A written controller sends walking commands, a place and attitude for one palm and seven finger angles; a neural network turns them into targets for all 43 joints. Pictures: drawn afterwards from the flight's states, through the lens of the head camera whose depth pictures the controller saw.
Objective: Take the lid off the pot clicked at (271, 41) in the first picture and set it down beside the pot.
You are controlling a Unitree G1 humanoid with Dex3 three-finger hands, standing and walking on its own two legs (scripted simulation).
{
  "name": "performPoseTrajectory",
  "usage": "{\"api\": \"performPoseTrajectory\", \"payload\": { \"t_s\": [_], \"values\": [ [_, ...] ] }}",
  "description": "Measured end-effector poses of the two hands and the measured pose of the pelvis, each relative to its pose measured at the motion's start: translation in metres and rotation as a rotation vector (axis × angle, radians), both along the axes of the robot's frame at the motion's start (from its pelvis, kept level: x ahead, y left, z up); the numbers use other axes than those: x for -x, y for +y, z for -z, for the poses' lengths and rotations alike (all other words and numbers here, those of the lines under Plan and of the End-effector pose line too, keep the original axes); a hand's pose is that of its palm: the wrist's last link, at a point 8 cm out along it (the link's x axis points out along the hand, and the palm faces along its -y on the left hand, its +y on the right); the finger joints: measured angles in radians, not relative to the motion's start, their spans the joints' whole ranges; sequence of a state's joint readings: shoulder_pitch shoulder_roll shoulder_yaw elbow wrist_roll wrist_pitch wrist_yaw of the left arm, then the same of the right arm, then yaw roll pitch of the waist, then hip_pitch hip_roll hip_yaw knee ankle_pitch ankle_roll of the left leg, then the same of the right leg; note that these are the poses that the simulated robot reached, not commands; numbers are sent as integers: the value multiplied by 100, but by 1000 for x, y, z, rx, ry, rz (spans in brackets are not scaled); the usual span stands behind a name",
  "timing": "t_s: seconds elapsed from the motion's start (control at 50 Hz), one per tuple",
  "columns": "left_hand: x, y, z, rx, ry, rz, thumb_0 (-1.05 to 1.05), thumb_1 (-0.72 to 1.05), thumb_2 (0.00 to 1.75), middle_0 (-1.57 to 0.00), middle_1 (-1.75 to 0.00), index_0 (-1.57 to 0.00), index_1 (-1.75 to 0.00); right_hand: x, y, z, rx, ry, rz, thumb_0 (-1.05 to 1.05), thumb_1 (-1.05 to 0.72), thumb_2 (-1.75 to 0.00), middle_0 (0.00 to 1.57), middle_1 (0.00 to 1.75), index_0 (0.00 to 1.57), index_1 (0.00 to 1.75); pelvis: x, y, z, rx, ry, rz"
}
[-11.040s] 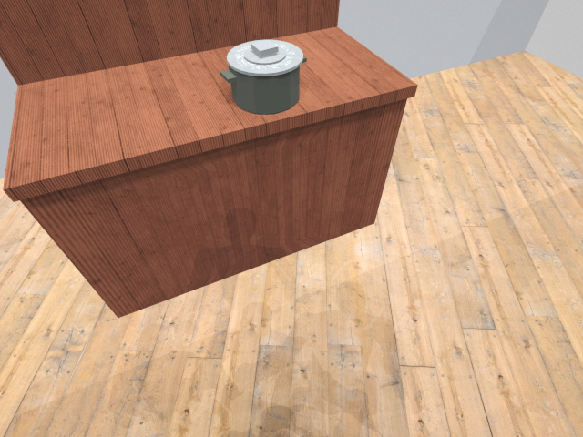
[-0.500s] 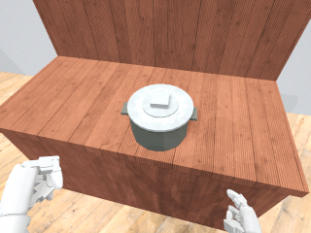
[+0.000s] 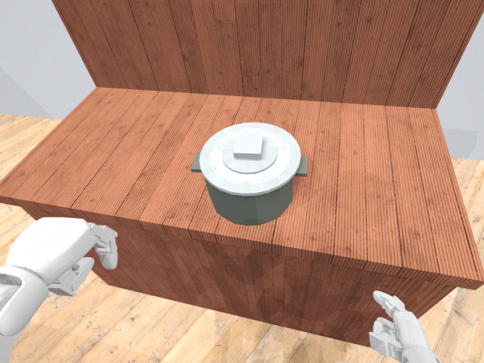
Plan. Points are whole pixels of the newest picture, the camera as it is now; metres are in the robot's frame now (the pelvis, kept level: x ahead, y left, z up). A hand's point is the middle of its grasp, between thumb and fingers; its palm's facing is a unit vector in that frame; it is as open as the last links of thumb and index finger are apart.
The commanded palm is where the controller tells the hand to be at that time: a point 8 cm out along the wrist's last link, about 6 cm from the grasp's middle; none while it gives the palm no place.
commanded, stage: reach forward and open the fingers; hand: left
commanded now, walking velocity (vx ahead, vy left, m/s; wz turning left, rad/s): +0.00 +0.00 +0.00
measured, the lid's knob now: (248, 146) +0.50 +0.05 +0.07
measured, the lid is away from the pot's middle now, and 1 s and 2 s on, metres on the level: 0.00 0.00 0.00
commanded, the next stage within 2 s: move the open hand above the knob in 0.54 s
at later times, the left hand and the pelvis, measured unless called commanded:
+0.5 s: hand (89, 225) +0.26 +0.25 +0.14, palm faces -0.16 +0.01 -0.99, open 9.9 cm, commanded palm +0.24 +0.25 +0.20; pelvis -0.03 +0.01 +0.00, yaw +0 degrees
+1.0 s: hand (130, 192) +0.32 +0.21 +0.15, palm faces -0.20 -0.01 -0.98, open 10.1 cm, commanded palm +0.30 +0.20 +0.21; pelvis -0.02 +0.00 +0.00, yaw +0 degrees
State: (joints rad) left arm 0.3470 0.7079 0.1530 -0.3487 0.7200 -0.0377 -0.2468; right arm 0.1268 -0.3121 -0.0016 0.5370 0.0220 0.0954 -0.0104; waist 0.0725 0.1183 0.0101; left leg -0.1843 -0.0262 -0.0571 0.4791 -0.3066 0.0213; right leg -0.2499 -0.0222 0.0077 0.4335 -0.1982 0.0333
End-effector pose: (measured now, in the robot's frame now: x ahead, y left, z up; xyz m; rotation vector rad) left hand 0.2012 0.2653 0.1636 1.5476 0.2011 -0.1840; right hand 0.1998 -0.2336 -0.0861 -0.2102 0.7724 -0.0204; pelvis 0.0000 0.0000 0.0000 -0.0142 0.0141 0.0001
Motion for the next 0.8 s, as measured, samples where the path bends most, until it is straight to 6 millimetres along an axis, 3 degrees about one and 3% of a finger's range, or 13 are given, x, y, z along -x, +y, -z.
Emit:
{"api": "performPoseTrajectory", "payload": {
  "t_s": [0.38, 0.68, 0.8],
  "values": [
    [-35, -5, -22, 5, -65, 79, 0, -20, 136, -87, -19, -87, -19, 40, 17, 6, -46, 53, 10, 1, -90, -89, 20, 30, 20, 30, 24, 7, -2, -10, -32, 7],
    [-67, -17, -40, -10, -88, 71, 0, -28, 140, -85, -9, -85, -9, 35, 9, 6, -50, 49, 12, 1, -90, -90, 20, 30, 20, 30, 24, 4, -1, -14, -23, 3],
    [-81, -27, -38, 8, -54, 50, 0, -29, 141, -85, -9, -85, -9, 28, 7, 6, -62, 44, 6, 1, -90, -90, 20, 30, 20, 30, 22, 1, -1, -15, -18, -2]
  ]
}}
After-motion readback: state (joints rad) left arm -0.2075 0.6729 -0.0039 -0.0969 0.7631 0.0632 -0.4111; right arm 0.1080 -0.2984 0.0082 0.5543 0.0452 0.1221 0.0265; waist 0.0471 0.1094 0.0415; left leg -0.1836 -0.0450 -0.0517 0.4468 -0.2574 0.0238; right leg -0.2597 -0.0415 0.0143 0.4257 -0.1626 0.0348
